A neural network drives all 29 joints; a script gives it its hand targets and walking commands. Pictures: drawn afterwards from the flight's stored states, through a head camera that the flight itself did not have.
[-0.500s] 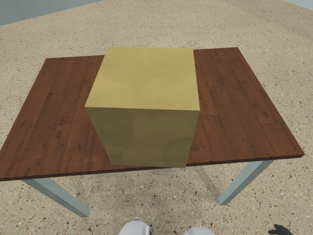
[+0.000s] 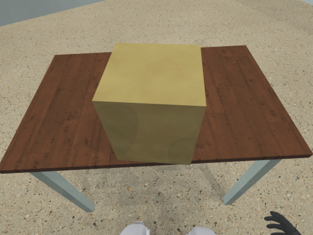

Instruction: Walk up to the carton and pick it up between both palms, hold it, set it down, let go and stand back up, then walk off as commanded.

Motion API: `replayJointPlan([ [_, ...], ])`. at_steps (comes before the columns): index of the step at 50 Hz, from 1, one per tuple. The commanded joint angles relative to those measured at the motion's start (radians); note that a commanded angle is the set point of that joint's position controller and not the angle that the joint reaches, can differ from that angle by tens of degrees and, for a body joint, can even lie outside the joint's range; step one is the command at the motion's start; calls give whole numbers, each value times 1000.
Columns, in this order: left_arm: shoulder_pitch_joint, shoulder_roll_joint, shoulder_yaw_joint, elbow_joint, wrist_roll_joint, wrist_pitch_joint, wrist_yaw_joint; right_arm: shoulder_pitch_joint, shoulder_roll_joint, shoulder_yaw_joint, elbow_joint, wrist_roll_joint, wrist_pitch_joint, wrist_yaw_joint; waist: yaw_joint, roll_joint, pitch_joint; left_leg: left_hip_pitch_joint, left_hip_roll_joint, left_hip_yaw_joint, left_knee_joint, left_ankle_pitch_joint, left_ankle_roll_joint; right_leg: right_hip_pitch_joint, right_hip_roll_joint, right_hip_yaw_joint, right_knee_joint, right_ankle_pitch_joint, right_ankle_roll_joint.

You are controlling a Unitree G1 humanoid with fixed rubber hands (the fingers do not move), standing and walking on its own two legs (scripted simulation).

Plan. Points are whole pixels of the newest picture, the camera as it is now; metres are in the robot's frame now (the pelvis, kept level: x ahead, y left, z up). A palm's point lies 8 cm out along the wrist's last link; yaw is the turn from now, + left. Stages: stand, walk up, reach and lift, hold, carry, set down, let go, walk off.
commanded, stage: walk up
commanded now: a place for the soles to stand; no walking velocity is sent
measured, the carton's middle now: (155, 107) +0.42 +0.02 +0.09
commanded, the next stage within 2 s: reach and lift in 0.74 s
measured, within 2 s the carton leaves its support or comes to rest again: neither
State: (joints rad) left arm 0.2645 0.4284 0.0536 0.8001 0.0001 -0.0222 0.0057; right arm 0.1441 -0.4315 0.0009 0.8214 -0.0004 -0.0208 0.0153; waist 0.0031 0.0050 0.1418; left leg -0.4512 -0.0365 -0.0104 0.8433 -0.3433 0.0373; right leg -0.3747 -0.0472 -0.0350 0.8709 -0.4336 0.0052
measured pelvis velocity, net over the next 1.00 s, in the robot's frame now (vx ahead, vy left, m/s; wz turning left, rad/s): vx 0.00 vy -0.01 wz -0.02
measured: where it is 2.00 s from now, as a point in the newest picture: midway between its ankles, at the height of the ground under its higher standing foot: outside the picture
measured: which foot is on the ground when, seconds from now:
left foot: down 0.00-1.00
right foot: down 0.00-1.00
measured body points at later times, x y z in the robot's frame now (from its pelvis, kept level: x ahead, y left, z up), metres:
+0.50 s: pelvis +0.00 +0.00 +0.00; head +0.02 -0.01 +0.45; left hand +0.08 +0.33 -0.09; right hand +0.12 -0.32 -0.10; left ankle +0.07 +0.11 -0.70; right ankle +0.01 -0.12 -0.70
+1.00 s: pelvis +0.00 -0.01 +0.00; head +0.03 +0.00 +0.44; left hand +0.18 +0.27 -0.09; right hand +0.16 -0.31 -0.09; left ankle +0.07 +0.11 -0.70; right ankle +0.01 -0.13 -0.70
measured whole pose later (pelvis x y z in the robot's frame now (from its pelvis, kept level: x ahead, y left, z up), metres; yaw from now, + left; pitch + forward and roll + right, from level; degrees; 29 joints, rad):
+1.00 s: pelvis +0.00 -0.01 +0.00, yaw -1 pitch -3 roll +0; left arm 0.09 0.34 0.06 0.52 0.01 0.32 0.02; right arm 0.04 -0.38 -0.01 0.95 -0.01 -0.22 0.05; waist 0.01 -0.01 0.12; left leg -0.46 0.00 -0.01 0.88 -0.37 0.01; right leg -0.38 -0.01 -0.03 0.89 -0.45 -0.01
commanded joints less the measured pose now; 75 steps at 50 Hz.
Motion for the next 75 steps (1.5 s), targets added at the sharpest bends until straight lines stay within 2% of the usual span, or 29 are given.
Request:
replayJointPlan([
  [1,-81,242,44,-21,11,-28,11,-32,-183,-62,-17,1,-15,-22,-5,-59,-164,29,47,-143,-145,-37,20,19,-162,292,-355,33,-160],
  [3,-135,243,40,-24,10,-22,9,-1,-196,-68,10,-8,-16,-17,-32,-81,-137,89,43,-128,-175,-92,27,-64,-167,261,-338,1,-158],
  [6,-102,188,27,-15,3,-13,7,-14,-238,-75,7,-17,-31,-14,-1,71,-128,68,201,-396,-385,-142,107,-72,-11,86,-133,-46,-73],
  [8,-41,188,34,9,-2,-13,9,-51,-257,-75,-8,-18,-33,-18,31,76,-137,14,254,-491,-436,-176,147,10,18,63,-107,-58,-63],
  [10,-21,196,41,21,10,-26,7,-89,-233,-63,-15,-18,-27,-17,48,37,-127,-79,192,-391,-381,-170,89,103,-16,111,-229,-7,-79],
  [12,-56,224,44,4,20,-34,6,-73,-191,-59,-13,-10,-20,-14,19,-45,-120,-68,80,-210,-272,-148,22,69,-93,239,-359,-61,-120],
  [15,-87,290,58,-17,22,-38,13,-28,-195,-74,-4,-14,-10,-6,-4,-120,-125,5,14,-57,-58,-63,0,7,-232,374,-412,-25,-196],
  [17,-128,283,53,-41,21,-37,15,19,-201,-78,4,-18,-12,-4,-25,-125,-134,73,31,-50,-55,-81,10,-54,-239,340,-361,46,-195],
  [19,-143,246,44,-50,18,-29,14,51,-222,-84,10,-25,-19,-4,-40,-59,-140,138,79,-153,-211,-36,35,-106,-151,222,-265,42,-129],
  [21,-85,185,33,-38,3,-18,14,4,-252,-88,-16,-28,-27,-5,3,104,-159,106,228,-441,-395,-86,134,-94,14,43,-40,-59,-52],
  [22,-59,191,35,-23,-2,-15,17,-1,-269,-89,-20,-25,-25,-5,14,101,-150,79,265,-525,-437,-114,172,-65,28,51,-31,-113,-50],
  [23,-38,196,39,-15,1,-19,18,-29,-267,-86,-31,-26,-24,-9,31,99,-141,42,269,-515,-430,-95,178,-25,25,55,-61,-106,-52],
  [25,4,200,45,1,8,-34,13,-77,-229,-70,-47,-22,-18,-10,57,60,-148,-46,191,-373,-350,-51,112,94,-10,95,-224,-23,-70],
  [28,-34,292,64,-17,22,-44,17,-36,-184,-68,-34,-10,-7,-10,21,-120,-139,-42,17,-94,-43,1,-2,54,-216,376,-413,19,-191],
  [30,-105,299,60,-44,19,-40,18,18,-202,-80,-14,-14,-5,-9,-16,-125,-132,24,19,-30,14,-103,-1,-18,-273,390,-382,106,-234],
  [32,-143,271,49,-58,19,-34,18,68,-204,-84,2,-21,-14,-6,-48,-113,-140,126,44,-75,-84,-36,22,-97,-224,296,-290,149,-185],
  [33,-146,234,40,-62,15,-27,18,81,-224,-87,1,-23,-21,-6,-48,-27,-144,150,97,-188,-241,5,46,-116,-130,182,-196,128,-116],
  [34,-115,194,31,-57,5,-18,17,48,-244,-89,-11,-29,-28,-5,-16,97,-148,142,188,-399,-358,-26,98,-139,-19,71,-51,25,-63],
  [35,-71,188,31,-45,-2,-13,20,25,-273,-95,-27,-28,-29,-6,5,146,-146,117,272,-545,-436,-57,165,-124,29,48,13,-103,-47],
  [36,-58,208,40,-34,-2,-13,21,9,-275,-95,-31,-27,-29,-9,13,101,-143,93,287,-573,-441,-61,198,-80,25,70,0,-142,-45],
  [37,-14,207,44,-16,-2,-18,19,-21,-277,-92,-40,-28,-26,-12,30,109,-152,64,276,-532,-421,-55,192,-31,22,67,-46,-124,-52],
  [38,-365,108,19,-293,44,192,33,-284,-78,-188,184,-169,-216,31,-34,71,-158,-212,125,61,-287,-271,-13,79,70,-64,-48,-66,-57],
  [39,-377,73,0,-314,89,269,50,-170,-115,-197,201,-177,-244,49,-46,120,-119,-334,155,42,-310,-346,6,170,106,-82,25,47,-45],
  [41,-363,91,39,-361,64,320,43,-173,-143,-223,162,-167,-258,54,-51,38,-156,-394,172,54,-270,-320,33,239,105,-72,34,97,-40],
  [46,-346,132,103,-461,58,340,32,-154,-69,-197,26,-129,-258,25,-19,-127,-250,47,101,73,-216,-42,-8,77,29,29,-192,90,-52],
  [49,-282,141,131,-475,67,352,18,-98,-35,-171,-36,-96,-243,3,1,-166,-216,249,61,66,-214,79,-20,-8,4,57,-303,148,-59],
  [56,-210,149,167,-519,83,333,2,-15,41,-105,-122,-34,-239,-33,51,-37,-179,244,6,98,-317,192,-18,162,21,91,-364,354,-13],
  [61,-204,146,166,-552,52,298,-6,48,102,-69,-266,14,-234,-49,55,-28,-176,302,-11,113,-390,193,-15,199,21,103,-440,368,-2],
  [75,-196,184,171,-669,-51,270,-72,202,237,61,-699,77,-95,-150,72,-40,-69,475,-25,147,-455,148,-10,71,-40,145,-642,60,-13],
])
